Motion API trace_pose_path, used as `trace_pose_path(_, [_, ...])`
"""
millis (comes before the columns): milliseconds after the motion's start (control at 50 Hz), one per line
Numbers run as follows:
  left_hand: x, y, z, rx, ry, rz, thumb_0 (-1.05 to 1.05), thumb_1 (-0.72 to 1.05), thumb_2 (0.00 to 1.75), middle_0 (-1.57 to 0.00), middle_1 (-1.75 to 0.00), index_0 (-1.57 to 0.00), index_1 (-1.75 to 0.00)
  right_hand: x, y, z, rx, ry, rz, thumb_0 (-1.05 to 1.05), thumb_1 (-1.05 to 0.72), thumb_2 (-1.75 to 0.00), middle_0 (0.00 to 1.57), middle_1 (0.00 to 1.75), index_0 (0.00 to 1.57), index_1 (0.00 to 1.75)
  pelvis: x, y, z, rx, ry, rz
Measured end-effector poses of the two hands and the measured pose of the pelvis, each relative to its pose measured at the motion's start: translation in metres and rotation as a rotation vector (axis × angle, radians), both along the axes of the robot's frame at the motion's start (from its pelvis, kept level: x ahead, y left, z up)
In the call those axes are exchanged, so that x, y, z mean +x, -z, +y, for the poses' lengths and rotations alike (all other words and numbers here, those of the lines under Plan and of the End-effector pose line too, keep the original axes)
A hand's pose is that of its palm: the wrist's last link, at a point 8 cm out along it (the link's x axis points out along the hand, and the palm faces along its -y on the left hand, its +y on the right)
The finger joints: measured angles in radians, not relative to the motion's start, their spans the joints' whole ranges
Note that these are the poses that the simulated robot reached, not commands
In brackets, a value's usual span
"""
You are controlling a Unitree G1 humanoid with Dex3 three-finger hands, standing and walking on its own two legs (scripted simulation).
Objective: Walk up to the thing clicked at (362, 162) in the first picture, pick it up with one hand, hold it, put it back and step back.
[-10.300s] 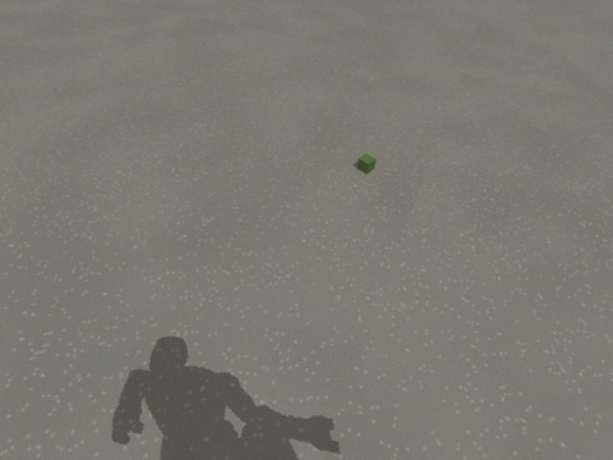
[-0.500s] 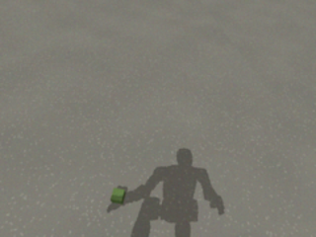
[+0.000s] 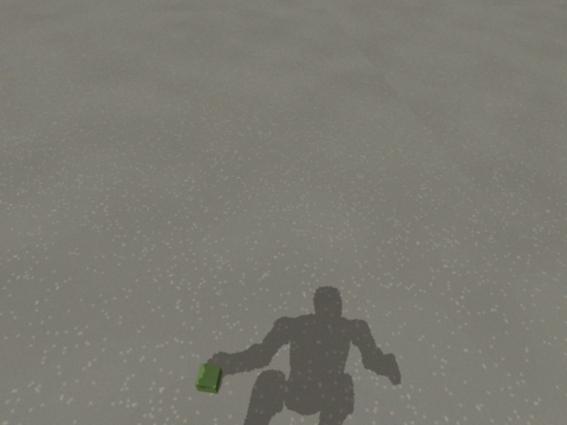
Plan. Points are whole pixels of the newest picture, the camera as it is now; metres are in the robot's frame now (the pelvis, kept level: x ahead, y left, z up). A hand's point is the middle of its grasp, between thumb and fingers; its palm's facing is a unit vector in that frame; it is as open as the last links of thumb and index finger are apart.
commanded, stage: walk up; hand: left
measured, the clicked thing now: (209, 378) +0.42 +0.22 -0.75
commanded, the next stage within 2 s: stand in 0.66 s
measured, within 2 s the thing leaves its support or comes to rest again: neither
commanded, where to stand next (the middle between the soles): +0.03 +0.00 m, yaw -1 degrees
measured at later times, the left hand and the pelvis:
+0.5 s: hand out of the picture +0.06 +0.24 -0.16, palm faces -0.02 -0.94 -0.34, open 7.4 cm; pelvis -0.01 -0.01 +0.00, yaw -1 degrees
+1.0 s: hand out of the picture +0.06 +0.25 -0.16, palm faces -0.04 -0.94 -0.35, open 7.4 cm; pelvis -0.01 -0.01 +0.00, yaw +0 degrees
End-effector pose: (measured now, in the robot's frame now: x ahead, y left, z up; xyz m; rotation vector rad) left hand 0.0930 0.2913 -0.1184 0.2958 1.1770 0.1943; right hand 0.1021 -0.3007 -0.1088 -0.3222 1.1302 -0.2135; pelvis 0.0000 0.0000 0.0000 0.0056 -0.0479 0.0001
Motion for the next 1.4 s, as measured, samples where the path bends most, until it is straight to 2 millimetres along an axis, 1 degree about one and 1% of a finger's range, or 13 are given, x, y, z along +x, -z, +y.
trace_pose_path(120, [-0.009, -0.001, 0.001, 0.010, -0.001, 0.021, 0.01, 0.90, 0.89, -0.20, -0.30, -0.20, -0.30, -0.022, 0.004, -0.006, 0.001, 0.021, 0.040, 0.01, -0.91, -0.90, 0.20, 0.30, 0.21, 0.30, -0.003, 0.000, -0.003, -0.001, 0.006, -0.002])
trace_pose_path(260, [-0.024, -0.002, 0.001, 0.020, -0.005, 0.054, 0.01, 0.90, 0.89, -0.20, -0.30, -0.20, -0.30, -0.044, 0.011, -0.005, 0.019, 0.034, 0.086, 0.01, -0.91, -0.90, 0.20, 0.30, 0.21, 0.30, -0.008, -0.001, -0.005, -0.001, 0.009, -0.002])
trace_pose_path(340, [-0.031, -0.001, 0.001, 0.021, -0.007, 0.067, 0.01, 0.90, 0.89, -0.20, -0.30, -0.20, -0.30, -0.052, 0.014, -0.003, 0.029, 0.038, 0.101, 0.01, -0.91, -0.90, 0.20, 0.30, 0.21, 0.30, -0.010, -0.001, -0.006, -0.002, 0.011, -0.003])
trace_pose_path(440, [-0.036, 0.000, -0.002, 0.018, -0.010, 0.074, 0.01, 0.90, 0.89, -0.20, -0.30, -0.20, -0.30, -0.057, 0.015, -0.002, 0.035, 0.044, 0.104, 0.01, -0.91, -0.90, 0.20, 0.30, 0.21, 0.30, -0.012, 0.000, -0.007, -0.003, 0.014, -0.005])
trace_pose_path(700, [-0.036, 0.003, -0.006, 0.002, 0.002, 0.063, 0.01, 0.90, 0.89, -0.20, -0.30, -0.20, -0.30, -0.056, 0.011, -0.004, 0.022, 0.038, 0.086, 0.01, -0.91, -0.90, 0.20, 0.30, 0.21, 0.30, -0.017, 0.000, -0.006, -0.003, 0.015, 0.000])
trace_pose_path(960, [-0.035, 0.000, 0.000, 0.020, 0.014, 0.066, 0.01, 0.90, 0.89, -0.20, -0.30, -0.20, -0.30, -0.057, 0.012, -0.003, 0.022, 0.029, 0.117, 0.01, -0.91, -0.90, 0.20, 0.30, 0.21, 0.30, -0.012, -0.001, -0.005, -0.001, 0.007, 0.011])
trace_pose_path(1400, [-0.027, 0.000, -0.001, 0.024, 0.015, 0.061, 0.01, 0.90, 0.89, -0.20, -0.30, -0.20, -0.30, -0.041, 0.012, -0.004, 0.020, 0.015, 0.110, 0.01, -0.91, -0.90, 0.20, 0.30, 0.21, 0.30, -0.004, -0.001, -0.007, -0.003, -0.002, 0.018])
